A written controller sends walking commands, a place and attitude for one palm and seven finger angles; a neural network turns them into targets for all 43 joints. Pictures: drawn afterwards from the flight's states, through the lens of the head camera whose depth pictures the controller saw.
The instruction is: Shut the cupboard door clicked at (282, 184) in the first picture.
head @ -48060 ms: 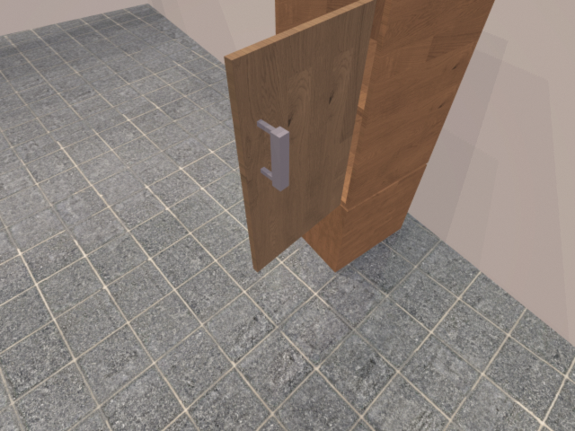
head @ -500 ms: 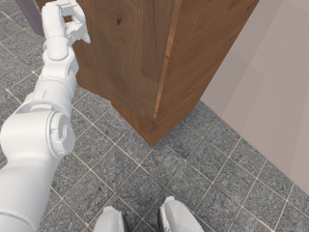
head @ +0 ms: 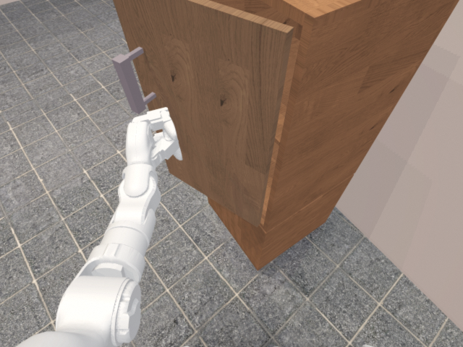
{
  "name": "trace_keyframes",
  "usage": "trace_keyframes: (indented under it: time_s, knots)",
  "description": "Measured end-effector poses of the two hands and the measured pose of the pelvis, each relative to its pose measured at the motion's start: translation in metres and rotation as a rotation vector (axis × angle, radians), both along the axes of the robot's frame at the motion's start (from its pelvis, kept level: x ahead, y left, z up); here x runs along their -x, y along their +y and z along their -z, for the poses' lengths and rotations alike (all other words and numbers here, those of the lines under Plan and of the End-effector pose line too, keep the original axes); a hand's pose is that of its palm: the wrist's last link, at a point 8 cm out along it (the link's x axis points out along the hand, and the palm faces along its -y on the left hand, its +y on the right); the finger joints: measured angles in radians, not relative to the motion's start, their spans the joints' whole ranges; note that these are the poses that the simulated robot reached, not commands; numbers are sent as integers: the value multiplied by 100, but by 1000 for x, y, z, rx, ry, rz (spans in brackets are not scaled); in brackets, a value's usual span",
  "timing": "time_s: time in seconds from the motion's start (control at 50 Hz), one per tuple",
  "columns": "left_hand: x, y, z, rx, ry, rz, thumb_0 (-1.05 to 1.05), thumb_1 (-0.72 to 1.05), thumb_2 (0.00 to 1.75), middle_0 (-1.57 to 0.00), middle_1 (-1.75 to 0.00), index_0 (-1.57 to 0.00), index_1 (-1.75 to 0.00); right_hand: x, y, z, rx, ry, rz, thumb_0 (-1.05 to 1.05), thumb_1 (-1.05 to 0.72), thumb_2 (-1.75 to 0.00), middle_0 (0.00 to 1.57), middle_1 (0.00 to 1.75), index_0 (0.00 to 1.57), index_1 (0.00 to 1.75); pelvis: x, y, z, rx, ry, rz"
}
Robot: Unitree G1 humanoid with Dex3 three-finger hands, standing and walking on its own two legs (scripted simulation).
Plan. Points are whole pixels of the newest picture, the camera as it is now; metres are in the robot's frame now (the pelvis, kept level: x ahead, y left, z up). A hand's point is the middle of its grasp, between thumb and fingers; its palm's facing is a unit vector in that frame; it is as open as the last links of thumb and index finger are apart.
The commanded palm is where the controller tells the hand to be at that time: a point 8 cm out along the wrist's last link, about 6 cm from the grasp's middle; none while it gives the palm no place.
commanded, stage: pull the fist back off the door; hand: left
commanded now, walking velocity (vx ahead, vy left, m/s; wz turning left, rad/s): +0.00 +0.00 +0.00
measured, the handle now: (137, 80) +0.63 +0.19 +0.09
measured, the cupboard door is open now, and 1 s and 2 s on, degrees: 21 21 21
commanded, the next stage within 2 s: draw the hand back to the body in 0.06 s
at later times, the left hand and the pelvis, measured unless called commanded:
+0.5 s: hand (141, 164) +0.38 +0.13 +0.12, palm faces +0.07 -1.00 -0.01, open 3.1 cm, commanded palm +0.34 +0.18 +0.13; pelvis -0.02 +0.00 +0.01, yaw -1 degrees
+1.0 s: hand (41, 229) +0.26 +0.22 +0.16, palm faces +0.25 -0.94 -0.24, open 3.5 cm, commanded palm +0.22 +0.27 +0.18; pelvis -0.01 +0.02 +0.04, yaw +1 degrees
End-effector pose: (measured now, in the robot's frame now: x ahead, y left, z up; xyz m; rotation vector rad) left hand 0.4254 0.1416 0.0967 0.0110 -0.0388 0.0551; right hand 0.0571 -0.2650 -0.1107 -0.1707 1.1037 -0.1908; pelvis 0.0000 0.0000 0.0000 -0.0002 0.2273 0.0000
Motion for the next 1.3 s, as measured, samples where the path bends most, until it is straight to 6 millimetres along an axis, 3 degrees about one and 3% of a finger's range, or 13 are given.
trace_keyframes:
  time_s: [0.1,0.18,0.32,0.44,0.52,0.6,0.7,0.84,0.94,1.12,1.3]
  knots:
    - [15,3,-3,-2,17,-3,2,90,90,-130,-150,-130,-150,-29,5,-4,-8,-85,-37,1,-91,-90,20,30,20,30,6,-3,-1,-3,-32,-13]
    - [15,5,-7,-6,22,-5,2,90,90,-130,-150,-130,-150,-33,11,-4,-14,-110,-52,0,-91,-90,20,30,20,30,13,-5,0,-3,-40,-22]
    - [21,13,-20,0,-16,7,2,90,90,-130,-150,-130,-150,-5,17,3,-45,-73,-19,1,-91,-90,20,30,20,30,18,-3,-1,-8,-44,-2]
    - [50,34,-18,6,4,-12,1,90,90,-130,-150,-130,-150,20,19,1,-54,-34,26,1,-91,-90,20,30,20,30,18,0,-8,-9,-87,13]
    - [72,48,-24,-2,-20,-13,2,90,90,-130,-150,-130,-150,20,18,-5,-34,-51,33,1,-91,-90,20,30,20,30,19,2,-13,-5,-120,13]
    - [92,60,-36,-5,-47,0,2,90,90,-130,-150,-130,-150,3,18,-14,-14,-115,21,1,-91,-90,20,30,20,30,20,5,-16,-2,-150,11]
    - [117,76,-45,-2,-35,3,2,90,90,-127,-147,-128,-147,-37,24,-32,-5,-245,-20,1,-91,-90,20,30,20,30,20,10,-20,-1,-184,6]
    - [161,96,-59,-179,-30,-78,1,90,90,-115,-134,-115,-134,-95,48,-66,1,-397,-82,1,-91,-90,20,30,20,30,16,16,-31,-3,-248,2]
    - [186,116,-65,-219,-22,-156,1,90,90,-103,-120,-103,-121,-122,67,-80,-10,-442,-149,1,-91,-90,20,30,20,30,13,19,-36,-1,-279,-7]
    - [226,145,-87,-297,-45,-272,1,90,90,-79,-94,-79,-95,-133,89,-76,-53,-427,-210,1,-90,-90,21,30,20,30,3,23,-39,-2,-298,-15]
    - [259,168,-103,-394,-34,-380,1,90,90,-55,-67,-55,-68,-122,83,-61,-58,-369,-193,1,-90,-90,21,30,21,30,-4,21,-39,-3,-296,-16]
